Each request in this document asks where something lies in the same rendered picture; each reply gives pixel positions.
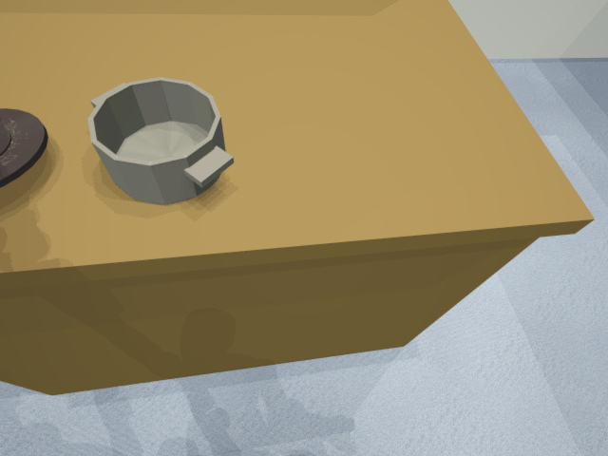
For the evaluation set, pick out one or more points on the lid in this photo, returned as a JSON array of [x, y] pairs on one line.
[[23, 140]]

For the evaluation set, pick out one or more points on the pot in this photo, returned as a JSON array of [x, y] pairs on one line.
[[160, 140]]

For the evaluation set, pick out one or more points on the table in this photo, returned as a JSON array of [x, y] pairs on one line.
[[382, 172]]

